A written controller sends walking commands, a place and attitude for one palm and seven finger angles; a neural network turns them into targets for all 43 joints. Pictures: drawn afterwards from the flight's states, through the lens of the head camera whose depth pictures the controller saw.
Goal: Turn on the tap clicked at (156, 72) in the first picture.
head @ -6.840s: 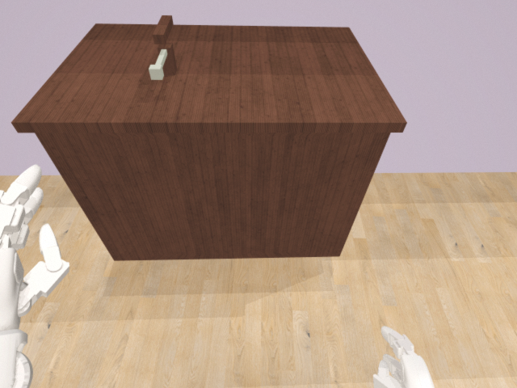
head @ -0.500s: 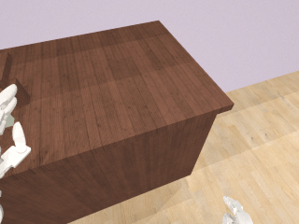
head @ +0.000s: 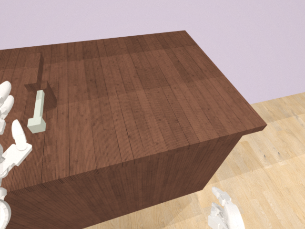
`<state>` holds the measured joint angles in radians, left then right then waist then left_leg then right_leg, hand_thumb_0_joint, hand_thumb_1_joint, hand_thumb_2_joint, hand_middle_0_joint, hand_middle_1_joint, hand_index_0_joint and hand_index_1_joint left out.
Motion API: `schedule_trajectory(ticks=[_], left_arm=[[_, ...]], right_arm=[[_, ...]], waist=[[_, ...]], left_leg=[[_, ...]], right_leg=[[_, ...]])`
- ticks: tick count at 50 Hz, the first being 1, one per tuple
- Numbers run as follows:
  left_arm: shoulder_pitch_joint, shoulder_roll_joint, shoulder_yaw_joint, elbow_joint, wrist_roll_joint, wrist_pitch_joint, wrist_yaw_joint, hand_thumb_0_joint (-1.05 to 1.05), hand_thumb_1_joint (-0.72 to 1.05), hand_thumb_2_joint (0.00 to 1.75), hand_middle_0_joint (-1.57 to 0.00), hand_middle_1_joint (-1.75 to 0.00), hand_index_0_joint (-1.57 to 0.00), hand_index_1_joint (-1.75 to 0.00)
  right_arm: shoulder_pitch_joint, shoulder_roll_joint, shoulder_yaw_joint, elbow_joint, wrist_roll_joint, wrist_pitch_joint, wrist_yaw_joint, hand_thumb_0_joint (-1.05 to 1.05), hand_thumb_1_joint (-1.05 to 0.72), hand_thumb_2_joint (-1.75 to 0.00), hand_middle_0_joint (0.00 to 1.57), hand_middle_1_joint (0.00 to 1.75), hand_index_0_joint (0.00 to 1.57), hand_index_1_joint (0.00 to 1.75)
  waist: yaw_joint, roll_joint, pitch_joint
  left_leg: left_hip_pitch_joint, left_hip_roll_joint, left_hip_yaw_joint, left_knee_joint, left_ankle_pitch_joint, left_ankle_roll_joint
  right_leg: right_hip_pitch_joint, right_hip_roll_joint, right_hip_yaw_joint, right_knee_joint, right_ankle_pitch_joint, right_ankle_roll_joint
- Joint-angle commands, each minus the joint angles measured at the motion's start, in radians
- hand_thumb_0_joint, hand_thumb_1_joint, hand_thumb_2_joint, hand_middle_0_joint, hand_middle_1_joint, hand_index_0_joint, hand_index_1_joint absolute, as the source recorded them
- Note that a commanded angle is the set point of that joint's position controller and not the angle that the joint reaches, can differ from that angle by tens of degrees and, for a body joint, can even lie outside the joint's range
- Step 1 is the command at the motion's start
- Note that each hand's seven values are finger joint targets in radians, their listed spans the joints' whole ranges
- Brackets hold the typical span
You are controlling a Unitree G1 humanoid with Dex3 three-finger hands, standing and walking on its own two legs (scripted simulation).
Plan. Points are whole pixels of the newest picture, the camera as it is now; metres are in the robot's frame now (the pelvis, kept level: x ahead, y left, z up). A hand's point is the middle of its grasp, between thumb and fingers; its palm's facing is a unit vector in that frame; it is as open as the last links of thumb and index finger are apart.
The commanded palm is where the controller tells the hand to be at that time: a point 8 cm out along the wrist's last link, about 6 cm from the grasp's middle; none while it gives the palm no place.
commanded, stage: come to a stop and stand still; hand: left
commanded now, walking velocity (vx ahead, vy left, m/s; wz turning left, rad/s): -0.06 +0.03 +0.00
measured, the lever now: (37, 124) +0.31 +0.31 +0.11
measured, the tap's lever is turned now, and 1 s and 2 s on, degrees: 0 0 0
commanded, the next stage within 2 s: look again from close up in 0.66 s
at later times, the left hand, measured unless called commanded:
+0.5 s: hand out of the picture +0.20 +0.29 +0.17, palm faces +0.41 -0.82 -0.40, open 7.4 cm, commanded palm +0.14 +0.31 +0.19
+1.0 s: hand (13, 146) +0.22 +0.28 +0.17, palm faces +0.40 -0.83 -0.38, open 7.4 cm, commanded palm +0.16 +0.31 +0.19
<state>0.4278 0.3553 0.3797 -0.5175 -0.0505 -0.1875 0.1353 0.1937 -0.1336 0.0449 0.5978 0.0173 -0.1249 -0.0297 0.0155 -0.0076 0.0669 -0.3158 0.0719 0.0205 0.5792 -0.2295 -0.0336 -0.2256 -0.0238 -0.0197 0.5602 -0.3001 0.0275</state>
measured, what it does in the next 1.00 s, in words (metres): stands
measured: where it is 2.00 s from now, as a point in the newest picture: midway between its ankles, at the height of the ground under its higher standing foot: outside the picture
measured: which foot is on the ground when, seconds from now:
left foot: down 0.00-1.00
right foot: down 0.00-1.00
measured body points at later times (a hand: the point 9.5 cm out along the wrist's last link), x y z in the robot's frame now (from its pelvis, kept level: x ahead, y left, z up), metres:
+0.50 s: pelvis -0.03 +0.03 +0.00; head -0.01 +0.06 +0.45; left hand +0.17 +0.33 +0.19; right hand +0.14 -0.20 -0.06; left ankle +0.05 +0.14 -0.73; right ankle +0.00 -0.14 -0.73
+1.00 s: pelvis +0.00 +0.03 +0.01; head +0.03 +0.05 +0.46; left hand +0.19 +0.32 +0.19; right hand +0.18 -0.19 -0.06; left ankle +0.05 +0.14 -0.73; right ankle +0.00 -0.14 -0.73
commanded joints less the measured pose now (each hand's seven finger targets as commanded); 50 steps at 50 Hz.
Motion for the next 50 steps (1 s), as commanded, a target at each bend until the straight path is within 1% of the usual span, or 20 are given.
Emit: schedule_trajectory(ticks=[1,4,5,6,7,8,9,11,12,13,17,18,20,27,29,33,35,38,45,50], left_arm=[[-0.080,0.160,0.071,-0.186,-0.008,-0.043,0.013,0.00,0.90,0.90,-0.20,-0.30,-0.20,-0.30],[-0.118,0.161,0.066,-0.176,-0.009,-0.033,0.015,0.00,0.90,0.90,-0.20,-0.30,-0.20,-0.30],[-1.064,0.924,0.623,-0.306,0.149,-0.136,-0.005,0.00,0.90,0.90,-0.20,-0.30,-0.20,-0.30],[-0.503,0.306,0.190,0.229,0.058,-0.086,-0.051,0.00,0.90,0.90,-0.20,-0.30,-0.20,-0.30],[-0.312,0.198,0.105,0.214,0.042,-0.079,-0.065,0.00,0.90,0.90,-0.20,-0.30,-0.20,-0.30],[-0.239,0.059,-0.028,0.106,0.014,-0.083,-0.064,0.00,0.90,0.90,-0.20,-0.30,-0.20,-0.30],[-0.242,0.117,0.007,-0.036,0.012,-0.090,-0.052,0.00,0.90,0.90,-0.20,-0.30,-0.20,-0.30],[-0.142,0.132,0.007,-0.145,0.011,-0.088,-0.044,0.00,0.90,0.90,-0.20,-0.30,-0.20,-0.30],[-0.101,0.153,0.031,-0.167,0.011,-0.086,-0.038,0.00,0.90,0.90,-0.20,-0.30,-0.20,-0.30],[-0.032,0.170,0.060,-0.163,0.004,-0.078,-0.025,0.00,0.90,0.90,-0.20,-0.30,-0.20,-0.30],[-0.082,0.232,0.167,-0.170,0.005,-0.105,-0.009,0.00,0.90,0.90,-0.20,-0.30,-0.20,-0.30],[-0.106,0.266,0.196,-0.196,0.007,-0.110,-0.002,0.00,0.90,0.90,-0.20,-0.30,-0.20,-0.30],[-0.138,0.217,0.165,-0.163,0.012,-0.121,-0.002,0.00,0.90,0.90,-0.20,-0.30,-0.20,-0.30],[-0.185,0.126,0.034,-0.107,0.036,-0.107,-0.015,0.00,0.90,0.90,-0.20,-0.30,-0.20,-0.30],[-0.207,0.117,0.018,-0.118,0.042,-0.101,-0.013,0.00,0.90,0.90,-0.20,-0.30,-0.20,-0.30],[-0.182,0.171,0.080,-0.128,0.044,-0.094,-0.007,0.00,0.90,0.90,-0.20,-0.30,-0.20,-0.30],[-0.180,0.153,0.072,-0.147,0.037,-0.097,-0.010,0.00,0.90,0.90,-0.20,-0.30,-0.20,-0.30],[-0.131,0.181,0.112,-0.158,0.033,-0.093,-0.009,0.00,0.90,0.90,-0.20,-0.30,-0.20,-0.30],[-0.084,0.144,0.083,-0.165,0.017,-0.076,-0.015,0.00,0.90,0.90,-0.20,-0.30,-0.20,-0.30],[-0.091,0.151,0.081,-0.169,0.017,-0.061,-0.009,0.00,0.90,0.90,-0.20,-0.30,-0.20,-0.30]], right_arm=[[-0.072,-0.163,-0.064,-0.136,-0.008,-0.051,-0.021,0.00,-0.90,-0.90,0.20,0.30,0.20,0.30],[-0.087,-0.166,-0.057,-0.133,-0.008,-0.048,-0.037,0.00,-0.90,-0.90,0.20,0.30,0.20,0.30],[0.003,-0.199,-0.111,-0.100,-0.073,-0.095,-0.035,0.00,-0.90,-0.90,0.20,0.30,0.20,0.30],[-0.032,-0.082,-0.061,-0.044,-0.036,-0.098,-0.027,0.00,-0.90,-0.90,0.20,0.30,0.20,0.30],[-0.010,-0.178,-0.106,-0.124,-0.016,-0.109,-0.018,0.00,-0.90,-0.90,0.20,0.30,0.20,0.30],[-0.042,-0.167,-0.100,-0.140,0.003,-0.110,0.003,0.00,-0.90,-0.90,0.20,0.30,0.20,0.30],[-0.036,-0.191,-0.110,-0.154,0.000,-0.107,0.018,0.00,-0.90,-0.90,0.20,0.30,0.20,0.30],[-0.072,-0.184,-0.102,-0.183,0.000,-0.102,0.038,0.00,-0.90,-0.90,0.20,0.30,0.20,0.30],[-0.080,-0.183,-0.102,-0.190,0.003,-0.100,0.040,0.00,-0.90,-0.90,0.20,0.30,0.20,0.30],[-0.102,-0.179,-0.089,-0.192,0.012,-0.096,0.040,0.00,-0.90,-0.90,0.20,0.30,0.20,0.30],[-0.090,-0.189,-0.092,-0.204,0.006,-0.086,0.008,0.00,-0.90,-0.90,0.20,0.30,0.20,0.30],[-0.101,-0.192,-0.088,-0.200,0.009,-0.081,0.000,0.00,-0.90,-0.90,0.20,0.30,0.20,0.30],[-0.083,-0.190,-0.091,-0.198,0.007,-0.088,-0.006,0.00,-0.90,-0.90,0.20,0.30,0.20,0.30],[-0.063,-0.195,-0.091,-0.159,-0.001,-0.118,-0.001,0.00,-0.90,-0.90,0.20,0.30,0.20,0.30],[-0.067,-0.199,-0.089,-0.147,-0.004,-0.121,-0.001,0.00,-0.90,-0.90,0.20,0.30,0.20,0.30],[-0.090,-0.188,-0.081,-0.148,-0.002,-0.113,0.001,0.00,-0.90,-0.90,0.20,0.30,0.20,0.30],[-0.087,-0.182,-0.082,-0.157,-0.003,-0.108,0.002,0.00,-0.90,-0.90,0.20,0.30,0.20,0.30],[-0.100,-0.176,-0.079,-0.158,0.000,-0.103,0.003,0.00,-0.90,-0.90,0.20,0.30,0.20,0.30],[-0.087,-0.176,-0.089,-0.165,0.005,-0.085,0.005,0.00,-0.90,-0.90,0.20,0.30,0.20,0.30],[-0.098,-0.179,-0.093,-0.169,0.008,-0.068,0.000,0.00,-0.90,-0.90,0.20,0.30,0.20,0.30]], waist=[[0.000,0.079,-0.179],[-0.001,0.097,-0.166],[0.062,-0.125,0.018],[0.012,-0.194,-0.142],[0.036,-0.046,-0.162],[0.027,0.149,-0.238],[0.024,0.192,-0.277],[0.036,0.119,-0.255],[0.036,0.065,-0.234],[0.035,0.073,-0.219],[0.019,0.058,-0.107],[0.016,0.114,-0.098],[0.015,0.174,-0.104],[0.006,0.048,-0.064],[0.001,0.090,-0.079],[0.013,0.077,-0.092],[0.010,0.085,-0.095],[0.014,0.097,-0.114],[0.010,0.061,-0.159],[0.011,0.077,-0.154]], left_leg=[[0.089,-0.007,0.018,-0.138,0.102,0.009],[0.085,0.008,-0.014,-0.203,0.015,0.022],[-0.061,0.048,0.024,-0.021,0.122,0.056],[0.093,-0.073,0.019,-0.038,0.111,0.042],[0.169,-0.053,0.050,-0.070,0.157,0.027],[0.249,-0.022,0.051,-0.117,0.256,0.044],[0.257,0.007,0.026,-0.130,0.322,0.055],[0.180,0.028,-0.006,-0.148,0.277,0.061],[0.131,0.026,-0.010,-0.165,0.184,0.058],[0.120,0.029,-0.011,-0.196,0.094,0.058],[-0.030,0.026,-0.045,-0.273,-0.281,0.062],[-0.017,0.028,-0.048,-0.292,-0.294,0.060],[-0.058,0.047,-0.060,-0.307,-0.361,0.077],[0.043,-0.012,-0.031,-0.220,-0.305,0.053],[0.070,-0.006,-0.042,-0.237,-0.278,0.053],[0.076,-0.006,-0.045,-0.251,-0.240,0.049],[0.064,-0.003,-0.052,-0.254,-0.231,0.053],[0.095,-0.004,-0.043,-0.253,-0.182,0.048],[0.147,-0.008,-0.012,-0.188,0.043,0.048],[0.162,0.000,-0.012,-0.185,0.074,0.052]], right_leg=[[0.036,-0.004,0.031,-0.146,0.230,-0.018],[0.047,0.013,0.003,-0.157,0.147,-0.010],[-0.086,-0.083,0.157,-0.303,0.287,-0.038],[-0.062,-0.120,0.190,-0.216,0.386,-0.117],[-0.020,-0.097,0.212,-0.203,0.480,-0.088],[0.042,-0.070,0.120,-0.123,0.440,-0.070],[0.062,-0.044,0.074,-0.103,0.332,-0.051],[0.082,-0.020,0.038,-0.097,0.217,-0.032],[0.087,-0.013,0.034,-0.105,0.168,-0.027],[0.077,-0.002,0.011,-0.094,0.121,-0.024],[0.047,0.009,0.016,-0.137,-0.044,-0.026],[0.035,0.021,0.004,-0.127,-0.050,-0.025],[0.084,0.020,-0.004,-0.095,-0.038,-0.028],[-0.035,0.011,0.070,-0.244,-0.109,-0.037],[-0.028,0.018,0.052,-0.231,-0.069,-0.032],[0.002,0.026,0.044,-0.227,-0.021,-0.028],[0.029,0.022,0.038,-0.219,0.008,-0.027],[0.033,0.028,0.030,-0.210,0.049,-0.026],[0.071,0.005,0.034,-0.199,0.209,-0.025],[0.070,-0.003,0.034,-0.199,0.224,-0.023]])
